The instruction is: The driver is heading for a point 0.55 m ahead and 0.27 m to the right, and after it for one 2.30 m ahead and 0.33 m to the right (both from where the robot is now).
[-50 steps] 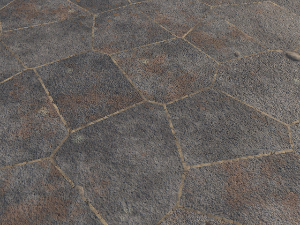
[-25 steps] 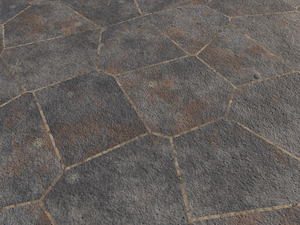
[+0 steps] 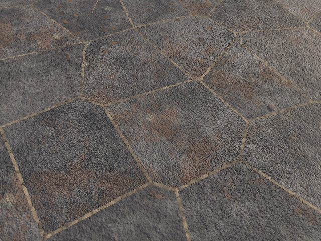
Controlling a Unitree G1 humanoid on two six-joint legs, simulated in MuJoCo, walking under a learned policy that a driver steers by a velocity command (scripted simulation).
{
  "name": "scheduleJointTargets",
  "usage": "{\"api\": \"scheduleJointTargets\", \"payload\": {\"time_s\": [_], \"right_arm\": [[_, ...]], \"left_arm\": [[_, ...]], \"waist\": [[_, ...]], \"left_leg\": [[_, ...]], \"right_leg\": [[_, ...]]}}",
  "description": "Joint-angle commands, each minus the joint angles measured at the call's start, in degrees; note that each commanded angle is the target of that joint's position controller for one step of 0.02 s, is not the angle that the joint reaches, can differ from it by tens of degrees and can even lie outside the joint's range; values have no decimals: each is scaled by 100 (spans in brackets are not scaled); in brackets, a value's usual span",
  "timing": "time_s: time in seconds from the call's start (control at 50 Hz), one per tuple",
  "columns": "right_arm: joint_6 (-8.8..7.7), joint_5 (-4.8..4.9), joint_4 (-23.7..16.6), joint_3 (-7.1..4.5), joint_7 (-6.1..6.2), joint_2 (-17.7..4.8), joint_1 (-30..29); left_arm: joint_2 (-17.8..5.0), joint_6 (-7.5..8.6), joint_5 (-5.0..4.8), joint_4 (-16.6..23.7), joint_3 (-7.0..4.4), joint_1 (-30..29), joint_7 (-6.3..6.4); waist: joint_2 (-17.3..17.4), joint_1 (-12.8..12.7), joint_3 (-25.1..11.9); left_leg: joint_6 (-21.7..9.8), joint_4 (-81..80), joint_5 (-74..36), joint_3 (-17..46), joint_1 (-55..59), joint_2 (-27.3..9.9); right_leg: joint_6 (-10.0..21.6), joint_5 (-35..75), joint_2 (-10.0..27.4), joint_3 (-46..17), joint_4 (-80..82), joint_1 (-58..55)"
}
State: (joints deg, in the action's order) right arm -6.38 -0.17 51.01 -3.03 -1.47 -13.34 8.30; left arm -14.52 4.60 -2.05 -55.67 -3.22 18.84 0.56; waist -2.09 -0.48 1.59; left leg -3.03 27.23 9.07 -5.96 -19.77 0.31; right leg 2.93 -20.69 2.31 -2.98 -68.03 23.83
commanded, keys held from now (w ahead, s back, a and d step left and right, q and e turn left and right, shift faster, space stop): w+e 0.86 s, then w+q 0.14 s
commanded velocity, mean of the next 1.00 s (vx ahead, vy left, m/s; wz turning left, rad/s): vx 0.50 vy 0.00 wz -0.49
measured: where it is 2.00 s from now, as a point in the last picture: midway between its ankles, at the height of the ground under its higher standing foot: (224, 140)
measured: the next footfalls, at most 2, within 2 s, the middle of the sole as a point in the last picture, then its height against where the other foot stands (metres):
right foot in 0.44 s outside the picture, level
left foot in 0.94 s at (186, 189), level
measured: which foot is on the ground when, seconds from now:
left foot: down 0.00-0.44, up 0.46-0.92, down 0.94-1.00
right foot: up 0.00-0.42, down 0.44-0.94, up 0.96-1.00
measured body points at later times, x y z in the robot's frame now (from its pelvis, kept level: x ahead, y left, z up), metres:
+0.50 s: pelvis +0.26 -0.07 -0.02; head +0.30 -0.09 +0.43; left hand +0.49 +0.14 -0.12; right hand +0.22 -0.35 -0.16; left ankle +0.10 +0.10 -0.65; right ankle +0.33 -0.16 -0.74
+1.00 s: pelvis +0.54 -0.13 -0.01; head +0.57 -0.14 +0.44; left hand +0.73 +0.09 -0.13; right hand +0.59 -0.45 -0.10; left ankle +0.67 -0.08 -0.74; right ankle +0.35 -0.16 -0.68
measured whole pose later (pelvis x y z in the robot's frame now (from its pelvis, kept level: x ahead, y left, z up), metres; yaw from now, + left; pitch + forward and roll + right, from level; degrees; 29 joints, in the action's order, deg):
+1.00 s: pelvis +0.54 -0.13 -0.01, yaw -30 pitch +2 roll +1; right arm -7.8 0.0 44.5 -3.4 -1.9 -15.2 4.4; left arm -15.8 3.1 -1.3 -45.6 -4.2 20.1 0.9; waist -1.4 -2.1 0.1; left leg -2.4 30.5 7.9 0.4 -25.1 3.3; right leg 2.6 -27.7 -4.8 -9.8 -56.3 13.4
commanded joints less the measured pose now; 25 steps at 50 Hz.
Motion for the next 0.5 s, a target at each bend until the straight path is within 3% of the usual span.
{"api": "scheduleJointTargets", "payload": {"time_s": [0.02,0.08,0.14,0.2,0.26,0.32,0.38,0.4,0.42,0.44,0.46,0.48,0.5], "right_arm": [[-98,-65,-58,-98,5,-406,192],[-129,-91,86,-168,81,-611,329],[-87,-108,174,-193,186,-700,508],[-39,-79,192,-206,258,-803,608],[45,-27,292,-237,299,-896,959],[171,39,350,-282,302,-988,1163],[267,104,252,-349,327,-1212,935],[305,122,214,-371,342,-1297,842],[339,154,167,-374,346,-1345,684],[313,128,81,-345,348,-1297,648],[176,-101,-210,-100,265,-397,1014],[-120,108,-398,-65,171,-554,782],[-275,320,-576,-146,111,-839,135]], "left_arm": [[-261,-94,-7,283,-155,263,38],[-224,-230,19,444,-200,-8,58],[-232,-213,66,629,-228,-447,10],[-154,-177,91,816,-186,-969,-101],[-57,-171,103,1098,-115,-1592,-215],[-48,-178,80,1390,-86,-1976,-331],[-265,-208,67,1551,-182,-1751,-409],[-430,-221,52,1502,-270,-1329,-412],[-692,-220,34,1334,-417,-547,-389],[-1147,-247,46,1087,-640,408,-279],[-1789,-246,26,1025,-746,505,-188],[-1596,-144,127,1218,-632,645,-218],[-1178,-74,179,1184,-515,525,-236]], "waist": [[789,-6,-309],[607,-63,-35],[511,14,85],[454,159,197],[356,404,405],[391,490,504],[690,162,154],[807,-114,-125],[774,-577,-539],[417,-1014,-1037],[-1154,-435,-1317],[-854,-521,-2277],[-443,-677,-1644]], "left_leg": [[-709,-1834,-226,1403,939,-1534],[-752,-2023,-835,769,855,-1516],[-705,-2058,-1149,349,1166,-1494],[-600,-2086,-1266,-74,1381,-1445],[-584,-1997,-1421,-300,1918,-1608],[-546,-1659,-1914,-480,2542,-1783],[-376,-774,-4280,-753,2693,-1801],[-312,-93,-5136,-815,2650,-1769],[-178,976,-5331,-911,2352,-1616],[87,2563,-4058,-912,1204,-1361],[423,4673,1387,-666,-1396,-306],[400,5635,2533,855,-2278,206],[224,5586,2026,1143,-2874,-127]], "right_leg": [[66,574,606,-337,-62,907],[9,1140,620,-411,248,1346],[-71,1907,553,-464,1013,1799],[-79,2482,500,-130,1934,1755],[-19,2455,476,180,2525,1960],[95,1935,387,467,2872,2106],[368,1127,-62,964,3006,1163],[502,867,-302,1110,3007,542],[696,1102,-551,1166,3387,-561],[965,1316,-409,537,3749,-2278],[1809,999,1082,-2370,4041,-4098],[2415,426,1798,-4621,5043,-4756],[2032,785,1613,-3850,5183,-4489]]}}
Over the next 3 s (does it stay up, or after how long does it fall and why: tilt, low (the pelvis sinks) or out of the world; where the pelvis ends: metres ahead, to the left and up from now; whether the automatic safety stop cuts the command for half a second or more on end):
stays up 1.53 -0.17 0.00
